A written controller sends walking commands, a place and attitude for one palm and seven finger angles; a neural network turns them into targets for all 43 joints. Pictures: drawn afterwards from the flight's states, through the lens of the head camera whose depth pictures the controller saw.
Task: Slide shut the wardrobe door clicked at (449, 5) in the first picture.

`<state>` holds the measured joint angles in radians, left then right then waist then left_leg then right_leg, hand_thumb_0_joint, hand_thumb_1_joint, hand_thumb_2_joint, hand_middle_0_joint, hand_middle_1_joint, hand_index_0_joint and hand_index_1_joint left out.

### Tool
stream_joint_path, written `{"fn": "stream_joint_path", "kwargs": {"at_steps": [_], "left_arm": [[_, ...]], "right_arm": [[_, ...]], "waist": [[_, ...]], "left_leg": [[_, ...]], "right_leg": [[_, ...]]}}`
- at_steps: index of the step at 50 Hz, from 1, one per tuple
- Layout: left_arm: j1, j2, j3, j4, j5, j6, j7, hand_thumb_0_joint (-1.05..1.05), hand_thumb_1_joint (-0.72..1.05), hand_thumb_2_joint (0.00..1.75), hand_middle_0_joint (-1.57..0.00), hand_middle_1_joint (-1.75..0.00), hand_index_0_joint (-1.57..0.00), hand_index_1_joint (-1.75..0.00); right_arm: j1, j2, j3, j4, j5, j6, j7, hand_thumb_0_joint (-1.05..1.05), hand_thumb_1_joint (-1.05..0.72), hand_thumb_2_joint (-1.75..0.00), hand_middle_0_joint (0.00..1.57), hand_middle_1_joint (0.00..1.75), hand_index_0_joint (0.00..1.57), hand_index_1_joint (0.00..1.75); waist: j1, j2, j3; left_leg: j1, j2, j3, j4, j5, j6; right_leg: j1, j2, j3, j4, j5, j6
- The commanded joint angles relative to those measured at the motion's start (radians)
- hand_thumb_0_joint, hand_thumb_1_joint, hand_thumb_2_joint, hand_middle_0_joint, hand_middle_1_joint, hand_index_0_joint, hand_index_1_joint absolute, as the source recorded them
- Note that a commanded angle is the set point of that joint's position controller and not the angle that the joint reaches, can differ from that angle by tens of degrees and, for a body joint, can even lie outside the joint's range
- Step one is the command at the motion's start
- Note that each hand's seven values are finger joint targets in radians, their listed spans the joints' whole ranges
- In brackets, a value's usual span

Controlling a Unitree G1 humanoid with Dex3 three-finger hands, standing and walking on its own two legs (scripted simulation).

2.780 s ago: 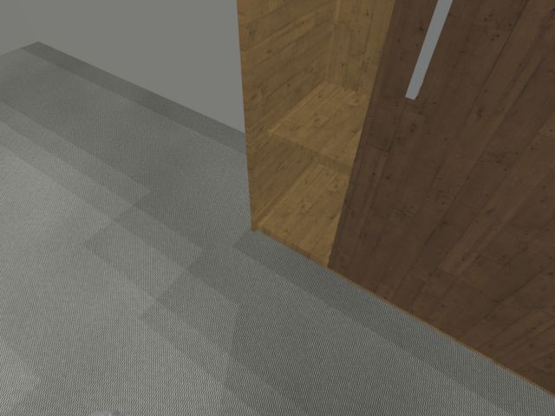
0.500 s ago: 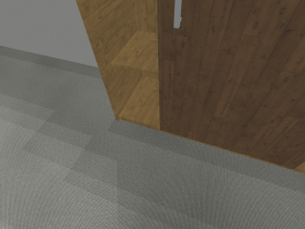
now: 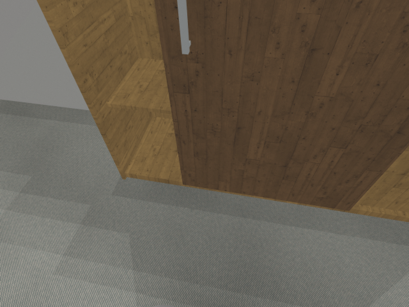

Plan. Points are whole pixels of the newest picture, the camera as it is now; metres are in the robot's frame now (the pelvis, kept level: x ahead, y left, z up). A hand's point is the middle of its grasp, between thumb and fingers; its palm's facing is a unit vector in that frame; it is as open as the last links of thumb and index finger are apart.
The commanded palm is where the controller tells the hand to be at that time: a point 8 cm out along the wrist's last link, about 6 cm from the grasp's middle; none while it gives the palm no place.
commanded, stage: turn to face it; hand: right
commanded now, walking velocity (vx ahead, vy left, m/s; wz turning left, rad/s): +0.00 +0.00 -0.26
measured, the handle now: out of the picture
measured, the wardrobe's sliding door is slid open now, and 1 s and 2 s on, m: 0.37 0.37 0.37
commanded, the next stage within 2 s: take the last steps up to it in 0.02 s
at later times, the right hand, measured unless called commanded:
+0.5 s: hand out of the picture -0.07 -0.09 -0.17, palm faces +0.19 +0.97 -0.13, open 7.4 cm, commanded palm none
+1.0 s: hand (280, 284) +0.22 -0.15 -0.18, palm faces -0.02 +0.99 -0.17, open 7.4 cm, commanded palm none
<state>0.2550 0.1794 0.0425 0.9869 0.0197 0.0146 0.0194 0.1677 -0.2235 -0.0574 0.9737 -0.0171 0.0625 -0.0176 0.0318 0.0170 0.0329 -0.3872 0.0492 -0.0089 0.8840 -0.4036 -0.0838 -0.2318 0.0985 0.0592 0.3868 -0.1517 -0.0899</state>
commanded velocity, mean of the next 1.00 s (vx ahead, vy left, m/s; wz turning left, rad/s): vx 0.27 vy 0.14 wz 0.06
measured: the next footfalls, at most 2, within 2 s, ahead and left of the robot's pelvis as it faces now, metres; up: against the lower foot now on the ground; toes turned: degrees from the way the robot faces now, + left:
left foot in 0.16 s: +0.02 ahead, +0.14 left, +0.00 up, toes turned -2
right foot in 0.62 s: +0.09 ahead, -0.08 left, +0.00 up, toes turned -11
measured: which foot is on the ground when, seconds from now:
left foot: up 0.00-0.14, down 0.16-0.64, up 0.66-1.00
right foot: down 0.00-0.16, up 0.18-0.60, down 0.62-1.00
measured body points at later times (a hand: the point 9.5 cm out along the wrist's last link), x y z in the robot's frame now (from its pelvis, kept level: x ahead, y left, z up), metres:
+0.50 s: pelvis +0.02 +0.05 +0.00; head +0.02 +0.05 +0.45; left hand +0.07 +0.29 -0.16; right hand -0.08 -0.14 -0.16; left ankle -0.02 +0.14 -0.74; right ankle +0.01 -0.09 -0.70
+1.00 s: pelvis +0.16 +0.04 +0.00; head +0.18 +0.02 +0.45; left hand +0.07 +0.25 -0.14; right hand +0.22 -0.21 -0.17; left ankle +0.25 +0.21 -0.68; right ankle +0.05 -0.07 -0.74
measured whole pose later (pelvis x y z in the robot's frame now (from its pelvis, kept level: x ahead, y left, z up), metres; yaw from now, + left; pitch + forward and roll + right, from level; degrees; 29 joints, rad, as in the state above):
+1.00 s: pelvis +0.16 +0.04 +0.00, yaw +1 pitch +0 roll +1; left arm 0.44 0.10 0.03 1.14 0.03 -0.07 0.04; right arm 0.19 -0.24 -0.08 1.04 -0.04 0.03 0.04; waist 0.03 0.05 0.03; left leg -0.61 0.13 0.06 0.94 -0.15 -0.04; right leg 0.02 -0.10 -0.21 0.34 -0.34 0.04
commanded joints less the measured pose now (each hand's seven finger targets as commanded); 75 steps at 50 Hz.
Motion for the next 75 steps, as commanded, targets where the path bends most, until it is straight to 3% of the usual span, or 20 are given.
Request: {"fn": "stream_joint_path", "kwargs": {"at_steps": [1, 6, 9, 17, 26, 29, 30, 32, 33, 36, 40, 47, 53, 56, 57, 58, 59, 66, 72, 75], "left_arm": [[0.032, 0.192, 0.051, -0.051, 0.006, -0.005, 0.011, 0.0, 0.9, 0.9, -0.2, -0.3, -0.2, -0.3], [-0.012, 0.177, 0.046, -0.046, -0.004, -0.002, 0.0, 0.0, 0.9, 0.9, -0.2, -0.3, -0.2, -0.3], [-0.008, 0.083, 0.024, -0.06, -0.003, -0.004, -0.004, 0.0, 0.9, 0.9, -0.2, -0.3, -0.2, -0.3], [-0.005, 0.074, 0.036, 0.015, 0.016, -0.005, -0.028, 0.0, 0.9, 0.9, -0.2, -0.3, -0.2, -0.3], [-0.131, 0.022, 0.024, -0.001, 0.005, -0.038, -0.017, 0.0, 0.9, 0.9, -0.2, -0.3, -0.2, -0.3], [0.003, 0.019, 0.019, 0.058, 0.002, -0.058, 0.003, 0.0, 0.9, 0.9, -0.2, -0.3, -0.2, -0.3], [0.115, 0.058, 0.026, 0.101, 0.002, -0.069, 0.015, 0.0, 0.9, 0.9, -0.2, -0.3, -0.2, -0.3], [0.297, 0.236, 0.069, 0.139, 0.009, -0.072, 0.032, 0.0, 0.9, 0.9, -0.2, -0.3, -0.2, -0.3], [0.249, 0.223, 0.063, 0.127, 0.007, -0.064, 0.033, 0.0, 0.9, 0.9, -0.2, -0.3, -0.2, -0.3], [0.115, 0.087, 0.025, 0.096, 0.002, -0.078, 0.037, 0.0, 0.9, 0.9, -0.2, -0.3, -0.2, -0.3], [0.149, 0.066, 0.014, 0.096, 0.002, -0.094, 0.035, 0.0, 0.9, 0.9, -0.2, -0.3, -0.2, -0.3], [0.258, 0.082, 0.015, 0.126, 0.011, -0.093, 0.029, 0.0, 0.9, 0.9, -0.2, -0.3, -0.2, -0.3], [0.247, 0.133, 0.037, 0.139, 0.018, -0.079, 0.02, 0.0, 0.9, 0.9, -0.2, -0.3, -0.2, -0.3], [0.218, 0.13, 0.044, 0.133, 0.0, -0.074, 0.007, 0.0, 0.9, 0.9, -0.2, -0.3, -0.2, -0.3], [0.273, 0.038, 0.022, 0.115, -0.012, -0.071, -0.001, 0.0, 0.9, 0.9, -0.2, -0.3, -0.2, -0.3], [0.219, 0.039, 0.012, 0.078, -0.02, -0.06, 0.003, 0.0, 0.9, 0.9, -0.2, -0.3, -0.2, -0.3], [0.214, 0.025, 0.019, 0.087, -0.023, -0.055, -0.001, 0.0, 0.9, 0.9, -0.2, -0.3, -0.2, -0.3], [0.184, -0.021, 0.017, 0.092, 0.007, -0.009, -0.005, 0.0, 0.9, 0.9, -0.2, -0.3, -0.2, -0.3], [0.082, -0.032, -0.02, 0.072, -0.008, -0.019, 0.006, 0.0, 0.9, 0.9, -0.2, -0.3, -0.2, -0.3], [0.061, 0.053, -0.001, 0.052, -0.011, -0.027, 0.016, 0.0, 0.9, 0.9, -0.2, -0.3, -0.2, -0.3]], "right_arm": [[0.013, -0.069, -0.009, -0.067, 0.002, -0.023, -0.014, 0.0, -0.9, -0.9, 0.2, 0.3, 0.2, 0.3], [0.112, -0.065, -0.004, -0.04, 0.006, -0.044, -0.024, 0.0, -0.9, -0.9, 0.2, 0.3, 0.2, 0.3], [0.15, -0.162, -0.009, -0.033, -0.01, -0.068, -0.021, 0.0, -0.9, -0.9, 0.2, 0.3, 0.2, 0.3], [0.249, -0.034, 0.014, 0.045, -0.002, -0.114, -0.005, 0.0, -0.9, -0.9, 0.2, 0.3, 0.2, 0.3], [0.365, -0.033, 0.004, 0.145, -0.019, -0.11, -0.002, 0.0, -0.9, -0.9, 0.2, 0.3, 0.2, 0.3], [0.328, -0.03, 0.0, 0.159, -0.007, -0.1, 0.005, 0.0, -0.9, -0.9, 0.2, 0.3, 0.2, 0.3], [0.316, -0.008, 0.002, 0.156, -0.001, -0.098, 0.009, 0.0, -0.9, -0.9, 0.2, 0.3, 0.2, 0.3], [0.295, 0.044, 0.009, 0.109, -0.005, -0.095, 0.024, 0.0, -0.9, -0.9, 0.2, 0.3, 0.2, 0.3], [0.249, -0.005, -0.002, 0.1, -0.023, -0.079, 0.022, 0.0, -0.9, -0.9, 0.2, 0.3, 0.2, 0.3], [0.228, 0.02, -0.013, 0.117, -0.026, -0.062, 0.044, 0.0, -0.9, -0.9, 0.2, 0.3, 0.2, 0.3], [0.262, 0.059, -0.014, 0.121, -0.026, -0.043, 0.048, 0.0, -0.9, -0.9, 0.2, 0.3, 0.2, 0.3], [-0.008, 0.031, -0.006, 0.009, -0.019, -0.047, 0.064, 0.0, -0.9, -0.9, 0.2, 0.3, 0.2, 0.3], [-0.068, 0.002, -0.006, -0.007, -0.006, -0.071, 0.06, 0.0, -0.9, -0.9, 0.2, 0.3, 0.2, 0.3], [0.289, -0.116, -0.041, 0.107, -0.011, -0.105, 0.041, 0.0, -0.9, -0.9, 0.2, 0.3, 0.2, 0.3], [0.382, -0.226, -0.068, 0.134, -0.014, -0.112, 0.024, 0.0, -0.9, -0.9, 0.2, 0.3, 0.2, 0.3], [0.387, -0.247, -0.062, 0.136, 0.006, -0.112, 0.015, 0.0, -0.9, -0.9, 0.2, 0.3, 0.2, 0.3], [0.28, -0.209, -0.054, 0.117, 0.004, -0.11, 0.008, 0.0, -0.9, -0.9, 0.2, 0.3, 0.2, 0.3], [0.047, -0.018, 0.008, 0.06, -0.007, -0.124, -0.007, 0.0, -0.9, -0.9, 0.2, 0.3, 0.2, 0.3], [0.065, -0.026, 0.017, 0.059, 0.0, -0.107, -0.018, 0.0, -0.9, -0.9, 0.2, 0.3, 0.2, 0.3], [0.115, -0.034, 0.011, 0.056, 0.012, -0.085, -0.026, 0.0, -0.9, -0.9, 0.2, 0.3, 0.2, 0.3]], "waist": [[-0.003, -0.138, -0.052], [-0.055, -0.094, -0.056], [-0.062, 0.294, 0.013], [-0.039, 0.083, 0.098], [-0.079, 0.117, 0.082], [-0.015, 0.082, 0.026], [0.032, 0.007, -0.025], [0.084, -0.315, -0.073], [0.068, -0.187, -0.003], [-0.008, -0.09, 0.159], [-0.036, -0.14, 0.111], [0.005, -0.174, 0.18], [0.0, -0.208, 0.108], [-0.161, -0.004, -0.139], [-0.174, 0.316, -0.277], [-0.167, 0.267, -0.311], [-0.127, 0.215, -0.256], [0.025, 0.087, -0.007], [-0.003, 0.014, -0.043], [-0.016, -0.049, -0.081]], "left_leg": [[-0.004, -0.012, -0.005, -0.102, -0.028, 0.024], [0.261, -0.025, 0.005, -0.435, 0.171, 0.043], [0.251, 0.32, -0.425, -0.769, -0.214, 0.2], [0.254, 0.153, -0.171, -0.736, 0.046, 0.211], [0.266, 0.178, -0.218, -0.674, 0.231, 0.284], [0.177, 0.096, -0.123, -0.537, 0.309, 0.224], [0.087, 0.053, -0.079, -0.38, 0.319, 0.192], [-0.255, -0.061, 0.067, 0.076, -0.13, 0.106], [-0.255, -0.01, 0.002, 0.184, -0.131, 0.111], [-0.233, 0.056, -0.009, 0.265, 0.08, 0.084], [-0.252, 0.047, 0.024, 0.297, 0.219, 0.055], [-0.36, 0.09, 0.08, 0.067, 0.263, 0.041], [-0.086, 0.019, 0.155, -0.24, 0.193, 0.095], [0.47, 0.033, 0.104, -0.383, 0.303, 0.14], [0.703, 0.316, -0.25, -0.441, 0.415, 0.226], [0.647, 0.375, -0.365, -0.522, 0.499, 0.268], [0.541, 0.355, -0.288, -0.549, 0.382, 0.277], [0.054, 0.192, 0.03, -0.651, 0.448, 0.261], [0.18, 0.177, 0.029, -0.536, 0.747, 0.258], [0.167, 0.122, 0.04, -0.394, 0.674, 0.158]], "right_leg": [[0.088, -0.306, 0.324, -0.103, 0.159, -0.1], [-0.085, -0.239, 0.29, -0.039, 0.055, -0.038], [-0.294, -0.036, 0.011, 0.316, -0.341, 0.091], [-0.354, -0.162, -0.078, 0.655, -0.132, 0.114], [-0.23, -0.189, -0.155, 0.346, -0.266, 0.108], [0.046, -0.149, -0.216, 0.097, -0.103, 0.102], [0.237, -0.197, -0.168, 0.015, -0.06, 0.088], [0.427, -0.625, 0.346, -0.161, -0.166, -0.059], [0.295, -0.646, 0.337, -0.206, -0.289, -0.076], [0.049, -0.519, 0.133, -0.257, -0.238, -0.011], [0.091, -0.415, -0.096, -0.199, 0.066, 0.031], [0.17, -0.43, -0.129, -0.185, 0.252, -0.011], [0.19, -0.438, -0.172, -0.077, 0.449, 0.009], [-0.001, -0.344, -0.238, 0.395, 0.34, 0.082], [-0.268, -0.186, -0.257, 0.716, -0.369, 0.115], [-0.298, -0.164, -0.113, 0.887, -0.487, 0.092], [-0.302, -0.21, -0.071, 0.957, -0.403, 0.081], [-0.166, -0.239, -0.12, 0.705, -0.219, 0.096], [-0.061, -0.194, -0.12, 0.27, -0.107, 0.119], [0.108, -0.246, -0.067, 0.068, 0.414, 0.085]]}}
